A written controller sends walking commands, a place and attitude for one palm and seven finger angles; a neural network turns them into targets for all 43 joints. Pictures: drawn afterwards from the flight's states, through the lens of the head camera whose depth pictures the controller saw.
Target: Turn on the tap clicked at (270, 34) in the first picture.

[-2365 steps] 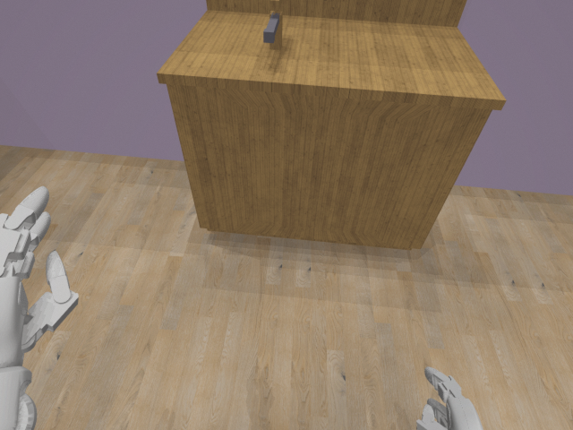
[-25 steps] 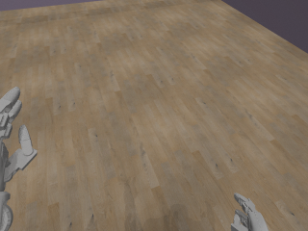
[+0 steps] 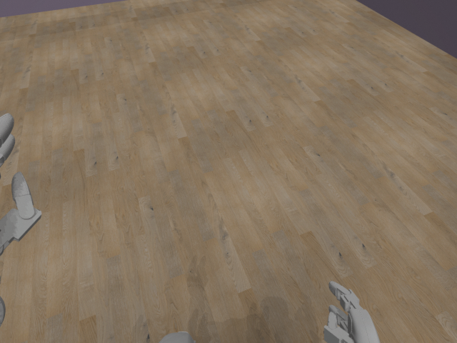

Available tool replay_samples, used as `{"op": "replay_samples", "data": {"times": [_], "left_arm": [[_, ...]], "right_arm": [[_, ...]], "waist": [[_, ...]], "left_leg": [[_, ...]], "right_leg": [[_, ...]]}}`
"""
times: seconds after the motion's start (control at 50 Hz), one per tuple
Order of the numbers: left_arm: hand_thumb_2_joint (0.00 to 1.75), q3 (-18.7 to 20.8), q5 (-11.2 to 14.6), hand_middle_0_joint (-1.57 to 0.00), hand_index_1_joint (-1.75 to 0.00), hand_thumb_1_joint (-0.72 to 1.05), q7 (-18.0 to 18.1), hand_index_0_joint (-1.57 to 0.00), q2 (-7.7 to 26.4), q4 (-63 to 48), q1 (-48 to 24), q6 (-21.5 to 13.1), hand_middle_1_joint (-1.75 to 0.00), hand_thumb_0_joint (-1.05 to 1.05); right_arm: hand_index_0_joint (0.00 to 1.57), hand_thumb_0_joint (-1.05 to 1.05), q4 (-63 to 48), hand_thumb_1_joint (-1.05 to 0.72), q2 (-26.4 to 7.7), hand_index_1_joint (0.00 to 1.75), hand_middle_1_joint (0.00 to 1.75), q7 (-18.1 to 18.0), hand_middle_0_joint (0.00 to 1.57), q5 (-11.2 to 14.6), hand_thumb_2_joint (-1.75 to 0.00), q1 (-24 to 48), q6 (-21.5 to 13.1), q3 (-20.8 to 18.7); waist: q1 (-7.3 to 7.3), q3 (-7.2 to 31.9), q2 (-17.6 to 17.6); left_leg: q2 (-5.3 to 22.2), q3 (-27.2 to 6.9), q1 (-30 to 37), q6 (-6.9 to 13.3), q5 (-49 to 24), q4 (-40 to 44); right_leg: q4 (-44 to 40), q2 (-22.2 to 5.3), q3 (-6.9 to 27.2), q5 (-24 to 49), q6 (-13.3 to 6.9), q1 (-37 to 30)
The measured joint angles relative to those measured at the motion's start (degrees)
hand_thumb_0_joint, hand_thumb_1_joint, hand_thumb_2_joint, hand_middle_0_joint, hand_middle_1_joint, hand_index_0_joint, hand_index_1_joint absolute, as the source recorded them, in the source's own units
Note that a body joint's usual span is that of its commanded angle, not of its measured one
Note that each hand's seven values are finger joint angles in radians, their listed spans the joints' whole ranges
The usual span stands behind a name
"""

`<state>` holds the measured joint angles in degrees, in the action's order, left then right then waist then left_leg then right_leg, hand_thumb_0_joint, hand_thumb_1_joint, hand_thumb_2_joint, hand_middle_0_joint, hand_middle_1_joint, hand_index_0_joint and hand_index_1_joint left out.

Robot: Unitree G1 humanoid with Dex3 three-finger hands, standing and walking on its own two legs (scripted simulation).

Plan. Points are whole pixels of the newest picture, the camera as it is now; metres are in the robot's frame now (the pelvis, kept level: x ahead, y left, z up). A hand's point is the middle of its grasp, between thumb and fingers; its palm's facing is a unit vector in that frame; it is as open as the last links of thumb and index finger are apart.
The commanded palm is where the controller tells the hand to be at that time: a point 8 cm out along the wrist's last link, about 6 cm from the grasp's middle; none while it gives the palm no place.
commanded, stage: take the last steps up to it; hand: left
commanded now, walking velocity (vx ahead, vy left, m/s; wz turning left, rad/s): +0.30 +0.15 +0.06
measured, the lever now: out of the picture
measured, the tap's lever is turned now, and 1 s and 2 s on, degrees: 73 73 73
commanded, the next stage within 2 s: none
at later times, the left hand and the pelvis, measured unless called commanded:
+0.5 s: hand (68, 139) +0.34 +0.25 +0.21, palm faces +0.36 -0.78 -0.52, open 7.4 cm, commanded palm +0.27 +0.31 +0.21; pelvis +0.12 +0.03 +0.01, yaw +1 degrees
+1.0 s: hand (72, 78) +0.48 +0.30 +0.21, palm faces +0.37 -0.79 -0.49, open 7.4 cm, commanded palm +0.41 +0.35 +0.21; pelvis +0.25 +0.07 +0.02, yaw +0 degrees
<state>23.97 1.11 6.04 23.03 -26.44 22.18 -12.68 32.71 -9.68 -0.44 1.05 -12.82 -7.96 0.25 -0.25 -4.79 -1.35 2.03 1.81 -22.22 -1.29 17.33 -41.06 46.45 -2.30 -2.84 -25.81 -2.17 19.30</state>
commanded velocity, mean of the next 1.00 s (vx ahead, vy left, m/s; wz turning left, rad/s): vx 0.30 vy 0.15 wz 0.02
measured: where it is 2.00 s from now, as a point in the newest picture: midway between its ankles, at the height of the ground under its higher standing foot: (202, 270)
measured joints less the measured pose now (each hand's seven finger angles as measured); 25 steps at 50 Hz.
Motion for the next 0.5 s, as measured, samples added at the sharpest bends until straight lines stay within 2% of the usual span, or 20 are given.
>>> {"op": "replay_samples", "data": {"times": [0.04,0.08,0.12,0.18,0.24,0.26,0.32,0.36,0.4,0.44,0.46,0.5], "left_arm": [[0.90,-2.2,-0.2,-0.21,-0.30,0.89,-0.1,-0.21,-1.6,-1.4,0.9,0.2,-0.30,0.02],[0.90,-3.6,-0.2,-0.21,-0.30,0.89,-0.3,-0.21,-2.9,-3.8,1.9,-0.3,-0.30,0.02],[0.89,-3.2,-0.7,-0.21,-0.30,0.89,0.0,-0.22,-2.6,-6.0,3.1,-2.0,-0.30,0.02],[0.89,-0.1,-0.9,-0.22,-0.30,0.89,0.9,-0.22,-0.3,-6.6,3.6,-4.3,-0.30,0.02],[0.89,1.9,-0.4,-0.21,-0.30,0.89,1.5,-0.21,0.7,-5.2,2.8,-4.3,-0.30,0.01],[0.90,2.4,-0.1,-0.21,-0.30,0.89,1.5,-0.21,0.5,-4.8,2.5,-3.9,-0.30,0.01],[0.90,2.2,0.5,-0.21,-0.30,0.89,1.1,-0.21,0.5,-0.7,-0.2,-2.5,-0.30,0.01],[0.90,0.8,0.3,-0.21,-0.30,0.89,0.7,-0.21,-0.5,0.2,0.0,-0.4,-0.30,0.01],[0.90,-0.9,0.2,-0.21,-0.30,0.89,0.5,-0.21,-1.4,-1.2,1.5,0.6,-0.30,0.02],[0.90,-1.7,-0.1,-0.21,-0.30,0.89,0.5,-0.21,-0.8,-4.0,3.7,0.6,-0.30,0.02],[0.90,-1.8,-0.4,-0.21,-0.30,0.89,0.6,-0.21,-0.2,-5.3,4.4,0.1,-0.30,0.02],[0.89,-2.0,-0.2,-0.21,-0.30,0.89,0.4,-0.21,0.3,-6.5,4.2,-0.9,-0.30,0.02]], "right_arm": [[0.20,0.01,1.7,-0.91,-0.5,0.30,0.30,0.6,0.20,-0.3,-0.90,-0.4,0.4,0.3],[0.20,0.01,3.8,-0.91,-1.2,0.30,0.30,1.2,0.20,-0.6,-0.90,-0.6,0.8,0.4],[0.20,0.01,4.9,-0.91,-1.5,0.30,0.30,1.5,0.20,-0.9,-0.90,-0.8,1.0,0.3],[0.20,0.01,4.4,-0.91,-1.8,0.30,0.30,1.5,0.20,-1.1,-0.90,-1.0,1.3,-0.4],[0.20,0.01,2.4,-0.90,-3.3,0.30,0.30,1.0,0.20,-0.9,-0.90,-0.9,0.6,-1.3],[0.20,0.01,1.4,-0.90,-4.3,0.30,0.30,0.9,0.20,-0.7,-0.90,-0.4,0.3,-1.8],[0.20,0.01,1.3,-0.91,-2.4,0.30,0.30,0.3,0.20,-0.2,-0.90,3.2,0.6,-3.2],[0.20,0.01,0.8,-0.91,-1.2,0.30,0.30,0.0,0.20,-0.1,-0.90,4.0,0.7,-2.9],[0.20,0.01,0.2,-0.91,-0.6,0.30,0.30,-0.1,0.20,0.0,-0.90,3.9,0.3,-2.0],[0.20,0.01,-0.6,-0.91,-0.4,0.30,0.30,-0.3,0.20,-0.1,-0.90,3.1,-0.1,-1.0],[0.20,0.01,-0.8,-0.91,-0.6,0.30,0.30,-0.4,0.20,-0.1,-0.90,2.6,-0.2,-0.7],[0.20,0.01,0.8,-0.91,-1.3,0.30,0.30,-0.3,0.20,-0.5,-0.90,2.3,0.6,-0.9]], "waist": [[0.37,-0.3,1.3],[-0.31,-0.5,1.6],[-1.13,-0.5,1.1],[-2.08,-0.6,-0.6],[-2.05,-0.9,-0.5],[-2.06,-0.6,0.8],[-0.53,-1.4,-1.1],[0.54,-0.9,-1.4],[1.01,-0.6,-1.1],[1.02,-0.4,-0.6],[1.16,-0.5,0.3],[0.94,-0.7,1.6]], "left_leg": [[-0.6,-1.1,-2.5,0.8,4.0,-9.1],[-1.2,-1.2,-5.7,0.4,4.1,-19.3],[-0.7,-0.6,-7.6,0.3,3.9,-21.5],[0.3,1.5,-5.9,1.1,0.7,-8.4],[-0.1,4.3,0.5,2.5,-7.3,7.3],[0.2,3.5,2.3,3.1,-6.9,9.4],[-1.3,4.6,2.3,1.2,-2.3,5.3],[-1.7,4.7,2.9,0.9,-1.7,5.3],[-1.5,4.4,3.6,0.5,-1.3,5.5],[-0.9,3.8,3.6,0.0,0.4,3.8],[-0.2,3.2,2.7,0.8,2.4,0.7],[-0.6,0.7,-1.4,1.1,5.5,-12.2]], "right_leg": [[-0.7,0.0,-1.5,0.0,-0.7,-1.7],[-4.2,-0.1,-1.9,0.3,-0.7,-4.2],[-8.8,-0.3,-1.7,2.0,0.0,-6.4],[-13.0,-1.6,-0.7,3.3,0.8,-8.3],[-9.4,-2.8,0.1,0.7,1.8,-8.2],[-4.1,-2.4,0.2,-0.3,1.9,-6.0],[14.8,-2.5,3.3,-3.7,1.5,2.1],[18.1,-2.3,2.3,-3.5,1.3,5.9],[12.0,-2.2,0.2,-1.4,1.1,6.6],[-0.3,-1.6,-2.3,2.8,1.1,3.8],[-2.4,-1.0,-3.5,3.6,-1.1,2.6],[-2.2,-0.5,-5.3,2.7,-2.8,1.2]]}}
